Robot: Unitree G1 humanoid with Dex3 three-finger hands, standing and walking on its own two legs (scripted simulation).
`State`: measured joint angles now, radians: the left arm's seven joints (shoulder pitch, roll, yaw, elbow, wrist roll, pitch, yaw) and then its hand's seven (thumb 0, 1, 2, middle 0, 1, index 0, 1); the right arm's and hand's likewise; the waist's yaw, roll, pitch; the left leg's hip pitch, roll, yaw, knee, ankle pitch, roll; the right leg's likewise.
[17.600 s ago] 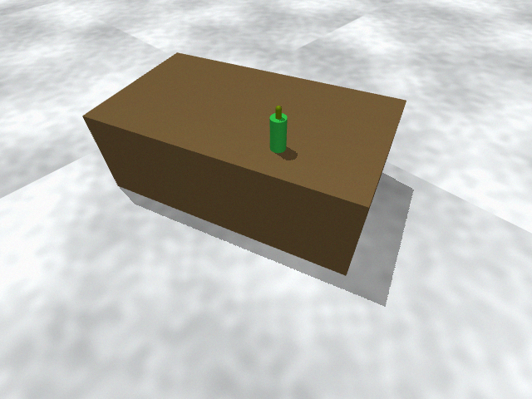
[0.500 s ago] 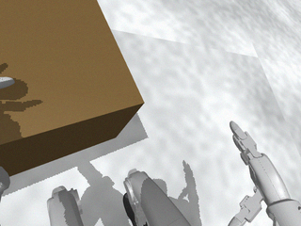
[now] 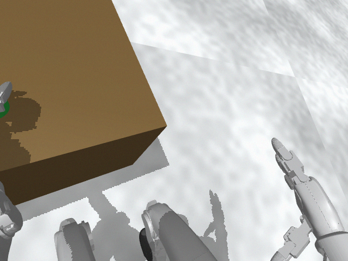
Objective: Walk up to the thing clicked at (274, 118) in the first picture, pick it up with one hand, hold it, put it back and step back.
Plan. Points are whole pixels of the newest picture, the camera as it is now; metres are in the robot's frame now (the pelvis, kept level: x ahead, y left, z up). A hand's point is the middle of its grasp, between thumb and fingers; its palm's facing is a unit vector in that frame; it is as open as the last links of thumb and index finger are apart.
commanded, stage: settle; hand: left
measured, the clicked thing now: out of the picture +0.55 +0.25 -0.04
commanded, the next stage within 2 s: lift in 0.80 s
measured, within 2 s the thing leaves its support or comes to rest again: leaves its support in 0.02 s
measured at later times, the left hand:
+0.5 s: hand out of the picture +0.54 +0.24 +0.01, palm faces +0.33 -0.94 -0.02, open 8.5 cm
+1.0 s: hand out of the picture +0.54 +0.24 +0.04, palm faces +0.33 -0.94 -0.03, open 8.5 cm
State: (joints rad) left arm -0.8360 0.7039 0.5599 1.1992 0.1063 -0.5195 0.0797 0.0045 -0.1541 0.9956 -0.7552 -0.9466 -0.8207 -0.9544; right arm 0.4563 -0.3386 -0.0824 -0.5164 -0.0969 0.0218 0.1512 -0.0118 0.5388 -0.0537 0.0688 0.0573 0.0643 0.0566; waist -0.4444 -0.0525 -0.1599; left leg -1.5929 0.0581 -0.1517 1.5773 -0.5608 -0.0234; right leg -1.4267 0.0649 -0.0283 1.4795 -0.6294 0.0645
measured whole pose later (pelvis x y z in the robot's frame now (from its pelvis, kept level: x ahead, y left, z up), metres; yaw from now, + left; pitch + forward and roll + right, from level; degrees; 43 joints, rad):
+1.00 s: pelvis +0.01 +0.00 +0.04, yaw +2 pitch +28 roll -7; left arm -0.87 0.62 0.50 1.29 0.07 -0.54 0.08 0.00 -0.17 1.03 -0.75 -0.97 -0.82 -0.98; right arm 0.39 -0.28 -0.01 -0.28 -0.10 0.05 0.10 -0.01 0.53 -0.06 0.07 0.06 0.06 0.06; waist -0.36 -0.01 -0.15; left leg -1.38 0.06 -0.12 1.40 -0.52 -0.02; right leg -1.23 0.05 -0.01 1.31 -0.58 0.07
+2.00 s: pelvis +0.02 -0.01 +0.11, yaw +5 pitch +13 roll -2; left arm -0.25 0.21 0.23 0.60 -0.08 -0.39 0.08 0.00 -0.18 1.03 -0.75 -0.97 -0.81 -0.99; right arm 0.46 -0.24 -0.07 -0.08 -0.03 0.09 0.01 -0.01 0.53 -0.06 0.06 0.06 0.06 0.06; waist -0.10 -0.01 -0.12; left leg -0.87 0.04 -0.06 1.07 -0.43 -0.03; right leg -0.76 0.01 0.03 1.04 -0.51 0.05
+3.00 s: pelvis +0.04 -0.01 +0.13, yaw +5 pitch +10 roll -1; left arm -0.03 0.15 0.16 0.25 -0.11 -0.24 0.11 0.00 -0.18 1.03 -0.75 -0.98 -0.81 -0.99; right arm 0.47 -0.22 -0.08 0.01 -0.01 0.08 -0.03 -0.01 0.52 -0.06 0.06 0.06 0.06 0.06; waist -0.04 0.00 -0.12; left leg -0.72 0.03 -0.03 0.97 -0.43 -0.02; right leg -0.62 -0.01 0.06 0.94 -0.50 0.05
